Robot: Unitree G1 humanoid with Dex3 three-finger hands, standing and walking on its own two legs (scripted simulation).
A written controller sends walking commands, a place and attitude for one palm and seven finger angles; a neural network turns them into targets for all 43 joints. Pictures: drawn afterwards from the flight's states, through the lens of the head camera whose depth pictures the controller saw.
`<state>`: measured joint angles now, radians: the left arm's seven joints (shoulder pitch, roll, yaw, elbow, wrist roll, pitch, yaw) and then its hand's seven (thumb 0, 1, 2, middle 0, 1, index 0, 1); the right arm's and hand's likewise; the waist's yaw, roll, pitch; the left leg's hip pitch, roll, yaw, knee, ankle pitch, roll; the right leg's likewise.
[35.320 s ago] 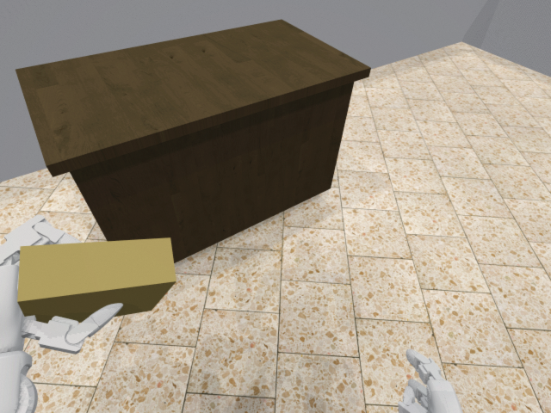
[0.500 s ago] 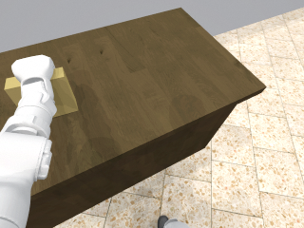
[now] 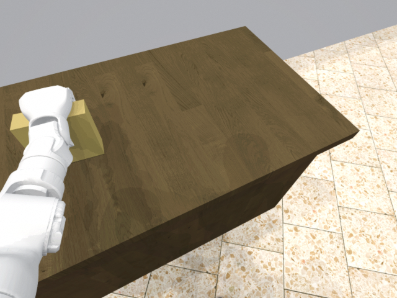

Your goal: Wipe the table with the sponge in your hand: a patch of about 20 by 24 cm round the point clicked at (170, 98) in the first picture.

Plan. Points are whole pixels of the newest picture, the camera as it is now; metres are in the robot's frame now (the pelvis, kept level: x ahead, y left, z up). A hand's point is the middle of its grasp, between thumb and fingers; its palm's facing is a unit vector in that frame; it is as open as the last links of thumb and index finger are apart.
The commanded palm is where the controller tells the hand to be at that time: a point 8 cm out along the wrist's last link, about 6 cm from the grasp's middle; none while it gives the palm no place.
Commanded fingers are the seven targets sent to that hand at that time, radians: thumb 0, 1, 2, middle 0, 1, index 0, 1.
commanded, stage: slide back across to the first lane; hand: left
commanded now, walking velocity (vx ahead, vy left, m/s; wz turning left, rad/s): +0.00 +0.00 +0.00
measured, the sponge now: (67, 142) +0.45 +0.29 +0.01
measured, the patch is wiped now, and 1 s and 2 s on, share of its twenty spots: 1.00 1.00 1.00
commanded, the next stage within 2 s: wipe back along the first lane in 0.20 s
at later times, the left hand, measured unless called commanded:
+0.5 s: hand (30, 139) +0.42 +0.34 +0.06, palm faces -0.10 +0.00 -1.00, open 9.2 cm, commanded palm +0.40 +0.32 +0.10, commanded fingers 0.00 0.10 1.30 -1.20 -1.60 -1.20 -1.60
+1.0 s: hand (31, 153) +0.39 +0.32 +0.06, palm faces -0.04 -0.01 -1.00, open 9.1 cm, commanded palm +0.35 +0.30 +0.09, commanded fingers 0.00 0.10 1.30 -1.20 -1.60 -1.20 -1.60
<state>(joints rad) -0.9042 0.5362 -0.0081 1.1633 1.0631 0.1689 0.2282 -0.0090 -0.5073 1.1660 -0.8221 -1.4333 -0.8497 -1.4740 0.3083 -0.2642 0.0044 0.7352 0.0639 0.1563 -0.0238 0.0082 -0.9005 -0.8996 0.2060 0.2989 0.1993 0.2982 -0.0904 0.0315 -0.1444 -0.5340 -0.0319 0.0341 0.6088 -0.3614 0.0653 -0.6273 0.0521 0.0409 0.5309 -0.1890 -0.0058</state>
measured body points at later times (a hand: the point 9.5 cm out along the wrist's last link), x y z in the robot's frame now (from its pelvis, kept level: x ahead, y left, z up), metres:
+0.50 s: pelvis +0.01 +0.00 +0.01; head +0.07 +0.01 +0.45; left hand +0.43 +0.33 +0.11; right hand +0.11 -0.27 -0.12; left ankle -0.05 +0.07 -0.72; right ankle +0.03 -0.12 -0.72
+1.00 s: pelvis +0.01 +0.01 +0.01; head +0.05 +0.01 +0.46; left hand +0.39 +0.32 +0.11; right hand +0.14 -0.24 -0.12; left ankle -0.05 +0.07 -0.72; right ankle +0.03 -0.12 -0.72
